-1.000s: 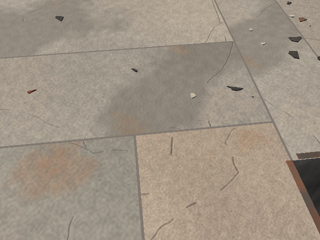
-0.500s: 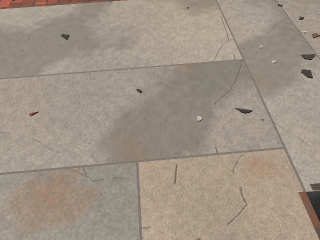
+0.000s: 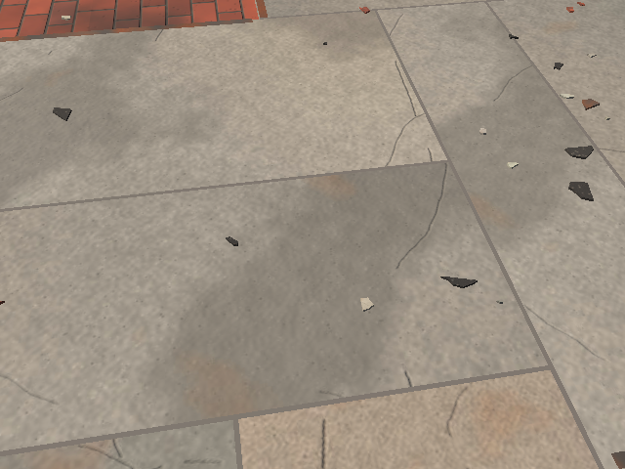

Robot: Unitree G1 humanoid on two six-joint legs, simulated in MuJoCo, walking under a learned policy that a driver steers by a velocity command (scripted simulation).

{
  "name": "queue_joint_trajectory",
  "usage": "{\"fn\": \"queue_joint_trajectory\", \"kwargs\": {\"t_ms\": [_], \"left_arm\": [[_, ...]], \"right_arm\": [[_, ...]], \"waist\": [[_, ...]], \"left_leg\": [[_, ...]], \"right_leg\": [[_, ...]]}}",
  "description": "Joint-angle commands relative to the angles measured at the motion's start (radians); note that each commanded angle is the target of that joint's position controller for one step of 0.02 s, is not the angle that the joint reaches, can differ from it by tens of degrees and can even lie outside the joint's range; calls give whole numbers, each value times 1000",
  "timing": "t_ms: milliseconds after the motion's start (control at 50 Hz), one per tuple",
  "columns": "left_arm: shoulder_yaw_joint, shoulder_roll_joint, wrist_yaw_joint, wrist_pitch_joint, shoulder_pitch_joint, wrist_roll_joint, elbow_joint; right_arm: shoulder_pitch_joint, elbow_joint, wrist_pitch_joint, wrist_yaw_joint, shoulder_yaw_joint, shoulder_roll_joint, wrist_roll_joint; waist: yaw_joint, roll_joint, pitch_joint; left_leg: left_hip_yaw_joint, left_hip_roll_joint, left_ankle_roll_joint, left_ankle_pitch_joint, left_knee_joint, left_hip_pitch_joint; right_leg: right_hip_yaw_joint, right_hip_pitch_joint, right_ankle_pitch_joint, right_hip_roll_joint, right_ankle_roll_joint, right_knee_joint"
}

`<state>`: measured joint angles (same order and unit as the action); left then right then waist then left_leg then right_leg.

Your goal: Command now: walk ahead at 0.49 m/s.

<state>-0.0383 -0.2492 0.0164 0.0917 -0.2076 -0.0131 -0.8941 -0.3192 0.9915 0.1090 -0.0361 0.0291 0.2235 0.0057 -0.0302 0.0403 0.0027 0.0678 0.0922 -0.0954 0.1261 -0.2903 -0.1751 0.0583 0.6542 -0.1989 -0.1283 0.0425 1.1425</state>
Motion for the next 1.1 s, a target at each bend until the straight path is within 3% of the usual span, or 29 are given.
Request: {"fn": "queue_joint_trajectory", "kwargs": {"t_ms": [20,120,220,260,280,300,320,340,360,380,400,420,440,480,520,640,760,820,840,860,880,900,920,940,960,980,1020,1060,1100], "left_arm": [[-14,-46,7,-4,-35,12,42],[-6,-28,-10,8,156,1,92],[-4,-47,-42,21,255,-10,139],[-15,-74,-49,30,197,-9,134],[-32,-103,-48,32,100,-7,108],[-60,-160,-41,35,-86,-6,52],[-86,-266,-35,32,-258,13,21],[-83,-258,-41,26,-302,9,6],[-56,-175,-42,29,-248,5,16],[-42,-135,-40,28,-152,5,39],[-32,-110,-45,27,-70,11,53],[-24,-81,-49,30,-30,15,58],[-20,-65,-53,31,-19,20,51],[-23,-77,-52,35,-50,18,25],[-31,-105,-42,35,-85,18,6],[-33,-123,-16,17,-170,8,-31],[-41,-135,-7,-3,-248,-2,-84],[-51,-155,-2,-16,-218,-5,-85],[-53,-162,-1,-20,-195,-4,-80],[-45,-143,-2,-26,-179,1,-74],[-30,-114,-2,-25,-184,16,-50],[12,33,-17,-1,-313,14,-48],[-7,-59,-21,25,-263,-10,-61],[-25,-124,-23,41,-164,-33,-26],[-26,-129,-16,44,-102,-31,-11],[-34,-121,-7,38,-70,-14,-6],[-37,-78,-4,9,-116,-6,-14],[-37,-55,-1,-9,-114,-4,-11],[-41,-64,2,-15,-39,4,16]], "right_arm": [[37,-53,17,20,20,131,-1],[-61,-31,1,37,27,165,-19],[-117,-2,-21,40,34,174,-26],[-94,-4,-32,42,40,189,-27],[-71,-11,-37,42,38,186,-24],[-63,-21,-40,41,26,155,-14],[-124,-47,-28,38,-1,75,-2],[-177,-38,-1,31,-21,13,-16],[-107,-49,19,27,8,133,-40],[-18,-79,28,26,16,166,-52],[24,-86,25,32,18,156,-40],[31,-87,13,37,25,145,-26],[13,-83,-2,37,25,122,-23],[-9,-76,-23,39,24,88,-22],[48,-98,-31,42,29,92,-16],[268,-163,-23,32,25,68,-15],[416,-219,-10,3,18,72,-27],[367,-218,1,-9,29,104,-28],[288,-197,3,-7,43,129,-26],[121,-143,2,-1,69,171,-25],[-70,-101,0,9,92,247,-14],[-145,-77,-5,6,105,318,-7],[-130,-82,-4,5,79,224,-15],[-36,-99,-1,8,66,181,-19],[55,-121,0,9,55,153,-15],[108,-126,2,5,46,122,-7],[121,-113,6,-1,36,90,5],[88,-92,11,5,42,116,0],[56,-78,10,18,49,146,0]], "waist": [[46,-80,55],[-23,-82,58],[-43,-96,82],[0,-114,53],[58,-114,-2],[133,-89,-119],[151,85,-289],[134,278,-383],[138,175,-289],[113,114,-179],[80,25,-111],[49,19,-74],[25,33,-57],[6,31,-33],[10,13,-3],[67,18,45],[101,22,97],[55,44,58],[7,57,6],[-69,43,-89],[-129,-58,-235],[-61,-332,-372],[-90,-260,-371],[-75,-211,-218],[-41,-117,-140],[-11,-80,-77],[41,-116,-57],[53,-110,-26],[42,-89,6]], "left_leg": [[-213,-280,-167,-66,208,-98],[-160,-270,-120,-75,188,15],[-183,-338,-105,-68,104,172],[-187,-351,-86,-179,30,198],[-156,-318,-65,-346,-85,188],[-105,-256,-35,-418,-309,104],[-26,-141,28,-153,-704,-229],[-99,-20,56,406,-957,-505],[-197,-87,32,389,-1060,-601],[-168,-142,16,299,-1052,-619],[-146,-187,19,212,-993,-573],[-147,-219,23,160,-926,-522],[-146,-233,27,129,-890,-467],[-129,-235,41,96,-846,-446],[-125,-240,58,25,-768,-510],[-91,-211,75,-222,-425,-533],[-80,-183,47,-168,-265,-553],[-51,-146,10,-65,-226,-426],[-19,-110,-8,-50,-216,-296],[-1,-82,-35,-65,-210,-73],[-193,-249,-98,-80,-231,249],[-684,-480,-265,104,-112,589],[-794,-474,-246,196,-18,578],[-640,-444,-194,156,-6,444],[-510,-408,-164,58,16,286],[-419,-369,-147,-29,47,149],[-327,-324,-135,-72,106,30],[-274,-316,-150,-113,146,-15],[-246,-319,-154,-144,171,-4]], "right_leg": [[1,33,153,-43,-29,-134],[-44,0,308,11,-41,-465],[-45,-3,188,36,-9,-599],[-66,-106,116,63,21,-639],[-95,-243,101,97,42,-662],[-75,-495,118,87,80,-651],[261,-888,81,-159,198,-653],[657,-1065,-57,-289,294,-818],[607,-987,-98,-258,248,-844],[447,-848,-24,-226,210,-852],[335,-703,74,-184,194,-887],[257,-611,130,-144,178,-920],[206,-550,154,-116,171,-950],[139,-503,235,-94,183,-986],[100,-510,300,-94,191,-1007],[12,-554,267,-63,155,-1037],[12,-715,258,-124,146,-984],[6,-756,441,-141,122,-892],[-13,-745,608,-122,108,-802],[-52,-687,698,-68,82,-614],[-96,-469,455,-5,45,-302],[-73,-61,-233,189,-21,61],[73,55,-366,161,-3,199],[57,124,-292,106,15,219],[27,87,-191,48,18,173],[15,40,-132,16,14,109],[20,-64,-75,-18,13,36],[7,-58,-43,-28,1,-25],[3,15,43,-34,-18,-119]]}}
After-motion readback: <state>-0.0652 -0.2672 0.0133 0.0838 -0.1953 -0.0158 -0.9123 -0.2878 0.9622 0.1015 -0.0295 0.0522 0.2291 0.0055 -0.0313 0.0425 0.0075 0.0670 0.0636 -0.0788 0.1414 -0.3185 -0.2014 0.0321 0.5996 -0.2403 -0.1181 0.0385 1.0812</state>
